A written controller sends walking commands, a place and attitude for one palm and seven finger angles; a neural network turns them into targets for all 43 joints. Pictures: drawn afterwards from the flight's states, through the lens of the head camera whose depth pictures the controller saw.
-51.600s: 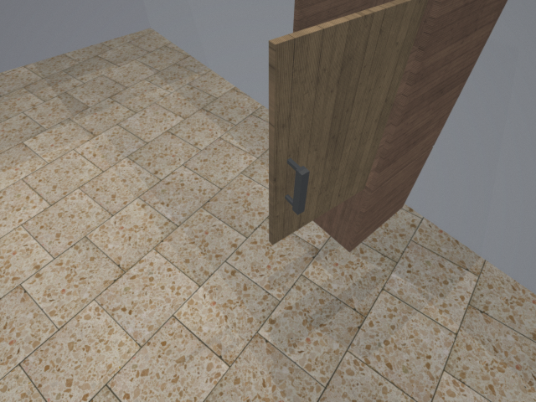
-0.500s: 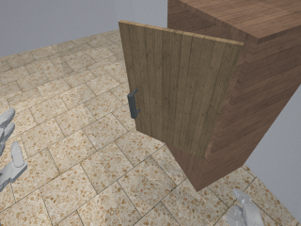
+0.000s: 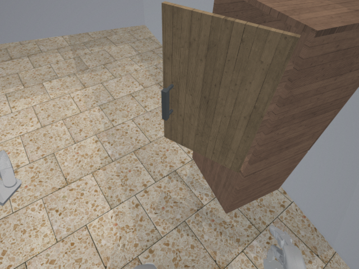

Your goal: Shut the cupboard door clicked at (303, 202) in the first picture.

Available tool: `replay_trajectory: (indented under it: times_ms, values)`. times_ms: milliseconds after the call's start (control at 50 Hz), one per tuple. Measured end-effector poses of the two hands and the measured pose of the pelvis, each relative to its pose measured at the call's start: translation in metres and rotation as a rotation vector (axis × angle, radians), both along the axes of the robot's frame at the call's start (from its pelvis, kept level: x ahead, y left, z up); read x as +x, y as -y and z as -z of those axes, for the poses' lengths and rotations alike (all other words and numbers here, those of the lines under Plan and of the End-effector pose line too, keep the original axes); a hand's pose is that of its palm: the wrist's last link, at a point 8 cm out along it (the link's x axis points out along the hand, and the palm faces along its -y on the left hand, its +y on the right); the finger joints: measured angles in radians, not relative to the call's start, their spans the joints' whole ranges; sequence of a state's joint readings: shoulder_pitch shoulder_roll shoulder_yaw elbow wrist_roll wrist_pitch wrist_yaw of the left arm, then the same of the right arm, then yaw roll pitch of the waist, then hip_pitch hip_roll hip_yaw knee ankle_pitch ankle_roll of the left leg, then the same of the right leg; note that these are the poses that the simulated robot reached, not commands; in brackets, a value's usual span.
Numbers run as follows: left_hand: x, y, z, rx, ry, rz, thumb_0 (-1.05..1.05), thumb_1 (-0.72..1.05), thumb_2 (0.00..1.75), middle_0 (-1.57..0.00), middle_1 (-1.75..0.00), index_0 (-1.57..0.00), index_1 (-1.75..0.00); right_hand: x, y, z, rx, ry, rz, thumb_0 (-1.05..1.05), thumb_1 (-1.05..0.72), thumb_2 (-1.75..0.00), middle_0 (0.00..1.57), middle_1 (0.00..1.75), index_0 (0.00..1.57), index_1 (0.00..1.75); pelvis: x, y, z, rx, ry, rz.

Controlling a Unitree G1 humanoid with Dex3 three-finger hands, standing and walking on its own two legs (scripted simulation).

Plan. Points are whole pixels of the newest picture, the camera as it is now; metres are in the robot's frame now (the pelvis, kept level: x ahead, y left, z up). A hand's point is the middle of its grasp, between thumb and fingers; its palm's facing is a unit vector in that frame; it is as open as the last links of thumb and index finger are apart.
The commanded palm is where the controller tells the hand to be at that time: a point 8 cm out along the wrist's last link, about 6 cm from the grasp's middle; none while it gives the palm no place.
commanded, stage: step back with the hand held close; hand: left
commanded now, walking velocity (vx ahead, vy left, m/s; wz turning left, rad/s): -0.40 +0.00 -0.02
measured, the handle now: (168, 102) +0.71 +0.10 -0.07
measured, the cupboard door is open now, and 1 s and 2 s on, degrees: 34 34 34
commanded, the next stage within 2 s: stop stepping back and stand still in 0.54 s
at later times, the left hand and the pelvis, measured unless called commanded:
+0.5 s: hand out of the picture +0.08 +0.28 +0.19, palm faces +0.49 -0.72 -0.48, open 7.4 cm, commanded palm +0.02 +0.31 +0.20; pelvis -0.09 +0.00 +0.00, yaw +4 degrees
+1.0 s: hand out of the picture -0.07 +0.33 +0.20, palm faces +0.59 -0.75 -0.29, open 7.4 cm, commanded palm -0.11 +0.35 +0.20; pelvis -0.23 +0.04 +0.01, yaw +3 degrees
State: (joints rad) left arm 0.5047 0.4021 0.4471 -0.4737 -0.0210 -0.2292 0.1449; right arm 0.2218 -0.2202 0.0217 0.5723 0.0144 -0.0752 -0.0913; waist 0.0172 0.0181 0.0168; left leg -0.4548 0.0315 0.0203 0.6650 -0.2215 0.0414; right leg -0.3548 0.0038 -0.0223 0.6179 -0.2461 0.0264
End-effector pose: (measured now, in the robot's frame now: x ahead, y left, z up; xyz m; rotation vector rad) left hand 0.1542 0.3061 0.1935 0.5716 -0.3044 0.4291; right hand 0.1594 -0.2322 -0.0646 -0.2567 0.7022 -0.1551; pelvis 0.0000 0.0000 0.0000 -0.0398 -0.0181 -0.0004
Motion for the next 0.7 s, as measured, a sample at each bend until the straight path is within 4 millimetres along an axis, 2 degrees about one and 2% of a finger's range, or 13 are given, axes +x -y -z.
replay_trajectory:
  times_ms: [180, 320, 420, 540, 600, 700]
  values:
    - [-0.025, 0.014, -0.006, -0.014, 0.055, 0.034, 0.01, 0.89, 0.90, -0.21, -0.30, -0.21, -0.30, -0.037, 0.009, 0.004, 0.000, -0.031, 0.004, 0.01, -0.90, -0.90, 0.20, 0.30, 0.20, 0.30, -0.028, 0.005, -0.001, 0.019, -0.003, 0.001]
    - [-0.040, 0.004, -0.006, 0.031, 0.026, 0.071, 0.01, 0.89, 0.90, -0.21, -0.30, -0.21, -0.30, -0.074, 0.011, 0.002, -0.026, -0.046, 0.059, 0.01, -0.90, -0.90, 0.20, 0.30, 0.20, 0.30, -0.055, -0.002, -0.001, -0.016, -0.005, -0.021]
    - [-0.079, -0.001, -0.017, 0.127, 0.067, 0.052, 0.01, 0.89, 0.90, -0.22, -0.30, -0.21, -0.30, -0.088, 0.008, 0.009, -0.021, -0.034, 0.020, 0.01, -0.90, -0.90, 0.20, 0.30, 0.20, 0.30, -0.073, 0.006, 0.008, -0.024, -0.027, -0.079]
    - [-0.129, -0.006, -0.008, 0.029, 0.047, -0.015, 0.01, 0.89, 0.90, -0.21, -0.30, -0.21, -0.30, -0.099, -0.004, 0.006, -0.015, -0.043, -0.030, 0.01, -0.90, -0.90, 0.20, 0.30, 0.20, 0.30, -0.101, -0.002, 0.001, -0.002, 0.005, -0.059]
    - [-0.143, -0.014, -0.005, -0.018, 0.070, -0.020, 0.01, 0.89, 0.90, -0.21, -0.30, -0.21, -0.30, -0.105, -0.015, -0.003, -0.036, -0.018, -0.040, 0.01, -0.90, -0.90, 0.20, 0.30, 0.20, 0.30, -0.114, -0.012, -0.001, -0.005, 0.000, -0.067]
    - [-0.163, -0.036, -0.003, -0.016, 0.085, -0.020, 0.01, 0.89, 0.90, -0.21, -0.30, -0.21, -0.30, -0.120, -0.035, -0.016, -0.028, 0.058, -0.061, 0.01, -0.90, -0.90, 0.20, 0.30, 0.20, 0.30, -0.153, -0.020, -0.001, -0.054, 0.020, -0.078]
